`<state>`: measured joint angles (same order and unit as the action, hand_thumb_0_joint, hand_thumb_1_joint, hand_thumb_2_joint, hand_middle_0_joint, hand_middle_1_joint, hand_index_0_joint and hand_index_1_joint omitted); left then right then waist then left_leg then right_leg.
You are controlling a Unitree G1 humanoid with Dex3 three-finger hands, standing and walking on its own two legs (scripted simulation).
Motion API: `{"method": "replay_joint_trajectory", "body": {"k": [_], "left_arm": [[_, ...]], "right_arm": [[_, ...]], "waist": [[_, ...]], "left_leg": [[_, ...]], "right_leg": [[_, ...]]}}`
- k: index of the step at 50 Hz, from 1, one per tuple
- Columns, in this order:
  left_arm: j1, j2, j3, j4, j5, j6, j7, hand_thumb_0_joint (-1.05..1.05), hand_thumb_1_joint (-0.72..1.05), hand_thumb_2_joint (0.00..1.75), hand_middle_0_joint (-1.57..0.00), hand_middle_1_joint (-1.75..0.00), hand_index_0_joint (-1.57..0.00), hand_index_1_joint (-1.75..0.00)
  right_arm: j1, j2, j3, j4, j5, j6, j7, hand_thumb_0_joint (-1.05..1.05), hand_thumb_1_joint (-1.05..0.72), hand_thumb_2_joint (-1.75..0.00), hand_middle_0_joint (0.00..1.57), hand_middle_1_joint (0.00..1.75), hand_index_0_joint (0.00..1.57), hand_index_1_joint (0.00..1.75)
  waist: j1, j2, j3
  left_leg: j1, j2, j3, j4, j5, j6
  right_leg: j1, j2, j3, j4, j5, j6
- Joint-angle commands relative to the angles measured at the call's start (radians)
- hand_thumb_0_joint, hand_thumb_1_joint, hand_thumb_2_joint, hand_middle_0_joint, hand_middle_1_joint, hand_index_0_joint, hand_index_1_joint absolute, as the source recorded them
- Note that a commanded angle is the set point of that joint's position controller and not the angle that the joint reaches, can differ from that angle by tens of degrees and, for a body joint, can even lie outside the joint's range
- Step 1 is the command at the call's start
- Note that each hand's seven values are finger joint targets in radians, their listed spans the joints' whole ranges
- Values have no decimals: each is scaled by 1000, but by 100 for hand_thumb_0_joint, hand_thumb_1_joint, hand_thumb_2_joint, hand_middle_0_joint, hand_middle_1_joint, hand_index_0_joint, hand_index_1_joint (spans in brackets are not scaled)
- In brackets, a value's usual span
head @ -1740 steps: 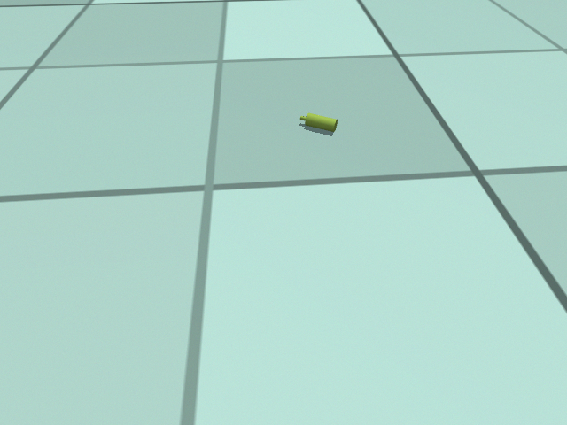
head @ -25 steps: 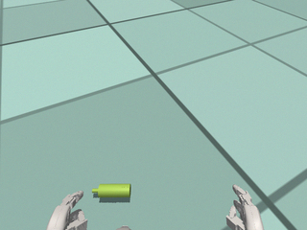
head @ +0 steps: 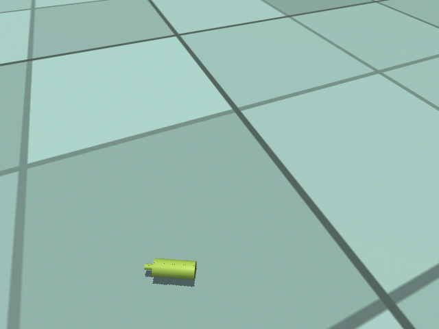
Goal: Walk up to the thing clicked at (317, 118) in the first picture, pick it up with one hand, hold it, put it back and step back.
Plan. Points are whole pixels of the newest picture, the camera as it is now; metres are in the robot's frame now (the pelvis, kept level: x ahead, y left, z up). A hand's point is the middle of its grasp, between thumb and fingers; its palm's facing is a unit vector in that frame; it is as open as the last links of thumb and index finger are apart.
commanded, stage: stand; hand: left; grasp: from above
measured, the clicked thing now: (170, 268) +0.47 +0.24 -0.72
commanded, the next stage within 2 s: none
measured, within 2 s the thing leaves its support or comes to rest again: neither
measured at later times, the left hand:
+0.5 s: hand out of the picture +0.04 +0.25 -0.15, palm faces +0.03 -0.94 -0.34, open 7.4 cm
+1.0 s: hand out of the picture +0.06 +0.24 -0.14, palm faces +0.02 -0.94 -0.33, open 7.4 cm
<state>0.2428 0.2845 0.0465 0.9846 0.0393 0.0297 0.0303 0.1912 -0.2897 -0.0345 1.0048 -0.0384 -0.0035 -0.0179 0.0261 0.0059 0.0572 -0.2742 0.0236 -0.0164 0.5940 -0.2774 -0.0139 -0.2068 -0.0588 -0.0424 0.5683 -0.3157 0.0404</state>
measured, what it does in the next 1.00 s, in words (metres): stands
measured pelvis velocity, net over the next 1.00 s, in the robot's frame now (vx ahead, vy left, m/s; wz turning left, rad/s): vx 0.01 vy -0.01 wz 0.00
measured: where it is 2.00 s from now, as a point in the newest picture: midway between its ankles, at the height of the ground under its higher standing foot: outside the picture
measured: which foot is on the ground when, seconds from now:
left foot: down 0.00-1.00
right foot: down 0.00-1.00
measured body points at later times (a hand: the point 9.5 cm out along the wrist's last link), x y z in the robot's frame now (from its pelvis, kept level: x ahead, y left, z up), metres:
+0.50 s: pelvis +0.00 +0.00 +0.02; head +0.00 +0.00 +0.46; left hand +0.04 +0.29 -0.12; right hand +0.06 -0.29 -0.13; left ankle +0.03 +0.13 -0.73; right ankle -0.01 -0.15 -0.73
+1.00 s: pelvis +0.01 -0.01 +0.02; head +0.02 -0.01 +0.47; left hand +0.06 +0.29 -0.12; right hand +0.08 -0.30 -0.12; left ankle +0.03 +0.13 -0.73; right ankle -0.01 -0.15 -0.73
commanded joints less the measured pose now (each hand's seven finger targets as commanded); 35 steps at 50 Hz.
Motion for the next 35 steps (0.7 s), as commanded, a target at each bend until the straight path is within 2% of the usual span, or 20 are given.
{"method": "replay_joint_trajectory", "body": {"k": [1,5,7,10,21,24,27,30,33,35], "left_arm": [[-46,183,33,-22,-5,-41,14,0,90,90,-20,-30,-20,-30],[-54,185,26,30,-4,-40,14,0,90,90,-20,-30,-20,-30],[-49,193,25,50,-4,-41,13,0,90,90,-20,-30,-20,-30],[-56,193,23,72,-4,-41,10,0,90,90,-20,-30,-20,-30],[-98,210,22,103,-11,-47,7,0,90,90,-20,-30,-20,-30],[-102,212,21,112,-12,-44,4,0,90,90,-20,-30,-20,-30],[-96,212,19,118,-11,-42,1,0,90,90,-20,-30,-20,-30],[-118,221,20,115,-14,-45,1,0,90,90,-20,-30,-20,-30],[-119,226,21,117,-15,-47,-1,0,90,90,-20,-30,-20,-30],[-124,227,20,119,-15,-50,-1,0,90,90,-20,-30,-20,-30]], "right_arm": [[-47,-177,-40,-33,9,-22,-15,0,-90,-90,20,30,20,30],[-46,-185,-39,1,11,-13,-15,0,-90,-90,20,30,20,30],[-55,-184,-38,11,13,-12,-13,0,-90,-90,20,30,20,30],[-59,-189,-36,26,12,-11,-12,0,-90,-90,20,30,20,30],[-77,-198,-25,56,15,-19,-9,0,-90,-90,20,30,20,30],[-77,-203,-22,65,15,-16,-9,0,-90,-90,20,30,20,30],[-92,-212,-22,64,18,-18,-8,0,-90,-90,20,30,20,30],[-79,-208,-18,71,18,-17,-7,0,-90,-90,20,30,20,30],[-86,-219,-18,72,17,-18,-6,0,-90,-90,20,30,20,30],[-93,-213,-15,73,20,-19,-4,0,-90,-90,20,30,20,30]], "waist": [[-12,12,-42],[-16,16,-9],[-11,5,0],[-8,22,12],[-10,8,-26],[-9,18,-8],[-7,17,-8],[-18,3,-19],[-17,8,-24],[-16,-6,-30]], "left_leg": [[70,62,-90,-182,126,47],[68,67,-96,-232,46,42],[78,67,-97,-247,52,38],[65,73,-106,-273,5,38],[118,82,-94,-282,159,37],[99,84,-97,-299,93,35],[101,85,-103,-308,77,33],[111,84,-90,-295,108,36],[116,87,-90,-297,116,36],[136,88,-89,-292,157,34]], "right_leg": [[32,-48,71,-182,128,-51],[53,-48,66,-225,89,-43],[49,-48,64,-242,81,-43],[59,-49,61,-253,64,-42],[103,-68,67,-279,160,-41],[99,-64,61,-280,125,-42],[93,-61,59,-283,116,-41],[91,-70,70,-289,137,-44],[96,-70,71,-293,142,-44],[95,-70,67,-292,153,-41]]}}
